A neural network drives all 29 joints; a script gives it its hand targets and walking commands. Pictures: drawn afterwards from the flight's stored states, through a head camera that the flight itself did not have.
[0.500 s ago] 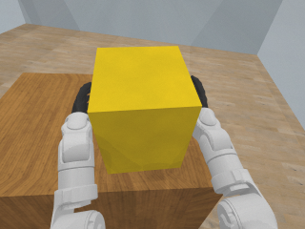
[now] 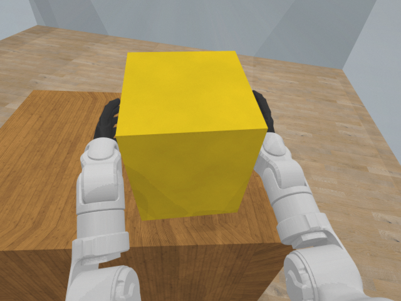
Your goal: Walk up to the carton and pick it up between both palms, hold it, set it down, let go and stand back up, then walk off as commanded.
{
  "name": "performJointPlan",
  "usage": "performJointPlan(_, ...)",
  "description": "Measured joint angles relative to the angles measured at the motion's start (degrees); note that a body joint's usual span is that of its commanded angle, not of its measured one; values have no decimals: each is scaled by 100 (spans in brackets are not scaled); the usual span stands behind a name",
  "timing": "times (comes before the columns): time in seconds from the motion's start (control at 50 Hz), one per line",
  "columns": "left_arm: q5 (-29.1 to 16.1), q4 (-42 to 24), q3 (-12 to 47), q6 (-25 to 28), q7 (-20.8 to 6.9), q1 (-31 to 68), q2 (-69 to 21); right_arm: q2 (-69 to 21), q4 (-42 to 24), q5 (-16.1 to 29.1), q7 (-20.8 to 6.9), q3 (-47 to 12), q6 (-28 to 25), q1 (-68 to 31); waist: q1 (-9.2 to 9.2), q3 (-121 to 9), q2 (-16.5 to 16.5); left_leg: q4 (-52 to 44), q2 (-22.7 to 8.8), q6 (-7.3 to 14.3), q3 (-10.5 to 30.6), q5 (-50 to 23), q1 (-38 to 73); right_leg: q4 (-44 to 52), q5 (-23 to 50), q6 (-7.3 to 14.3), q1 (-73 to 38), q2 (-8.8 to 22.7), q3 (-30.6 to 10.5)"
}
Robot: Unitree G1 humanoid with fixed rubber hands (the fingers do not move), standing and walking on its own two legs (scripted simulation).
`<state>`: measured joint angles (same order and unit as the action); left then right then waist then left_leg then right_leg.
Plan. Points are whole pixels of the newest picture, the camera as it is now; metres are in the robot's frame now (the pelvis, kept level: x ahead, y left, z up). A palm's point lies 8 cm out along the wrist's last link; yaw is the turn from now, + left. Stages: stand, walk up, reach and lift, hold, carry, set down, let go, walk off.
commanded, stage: hold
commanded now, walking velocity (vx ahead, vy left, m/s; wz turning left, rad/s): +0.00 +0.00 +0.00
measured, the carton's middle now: (186, 138) +0.39 +0.01 +0.17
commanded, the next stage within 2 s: none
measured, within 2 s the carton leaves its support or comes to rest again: neither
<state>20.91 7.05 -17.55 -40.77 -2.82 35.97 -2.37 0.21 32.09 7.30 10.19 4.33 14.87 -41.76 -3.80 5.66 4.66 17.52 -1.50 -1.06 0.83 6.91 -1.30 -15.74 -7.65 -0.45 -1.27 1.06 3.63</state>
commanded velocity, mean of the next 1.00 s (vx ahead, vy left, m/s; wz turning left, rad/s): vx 0.00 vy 0.00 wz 0.00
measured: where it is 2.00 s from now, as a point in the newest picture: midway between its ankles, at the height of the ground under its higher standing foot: outside the picture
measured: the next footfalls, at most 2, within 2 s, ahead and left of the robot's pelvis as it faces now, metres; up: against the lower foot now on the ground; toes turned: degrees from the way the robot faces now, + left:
none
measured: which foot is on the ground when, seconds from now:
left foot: down 0.00-1.00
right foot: down 0.00-1.00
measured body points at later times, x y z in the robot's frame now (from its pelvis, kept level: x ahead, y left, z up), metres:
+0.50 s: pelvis +0.01 +0.00 +0.00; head -0.02 +0.03 +0.45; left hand +0.38 +0.16 +0.18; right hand +0.39 -0.13 +0.19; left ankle +0.04 +0.13 -0.75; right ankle +0.02 -0.12 -0.75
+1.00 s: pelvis +0.01 +0.00 +0.00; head -0.02 +0.03 +0.45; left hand +0.38 +0.16 +0.18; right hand +0.39 -0.14 +0.19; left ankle +0.04 +0.13 -0.75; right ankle +0.02 -0.12 -0.75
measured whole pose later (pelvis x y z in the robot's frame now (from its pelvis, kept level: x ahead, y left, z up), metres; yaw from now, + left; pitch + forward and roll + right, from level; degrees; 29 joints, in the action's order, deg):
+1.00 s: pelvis +0.01 +0.00 +0.00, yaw +1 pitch -10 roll +0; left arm 20.9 3.9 -17.3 -42.0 -4.2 33.5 -2.7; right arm 0.5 27.3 8.8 11.5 2.1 17.3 -39.2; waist -4.6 6.0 3.9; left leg 17.8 -1.4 -1.1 1.2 7.7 0.3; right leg -15.9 -8.6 -0.4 -3.1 1.0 4.0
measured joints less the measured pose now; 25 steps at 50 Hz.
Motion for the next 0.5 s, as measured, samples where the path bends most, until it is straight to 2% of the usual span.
performJointPlan(0.2, 2, -460, 99, -128, -50, -438, -42, 56, -380, 304, 131, -328, 147, 300, -120, 1, 5, 94, 7, 4, 25, 178, 205, 59, -107, -26, -290, 3, 29)
performJointPlan(0.5, -34, -903, 189, -309, -73, -609, -93, 124, -928, 420, 222, -477, 324, 565, -97, 71, -81, 153, 15, 23, -15, 222, 214, 24, -127, -43, -297, 8, -21)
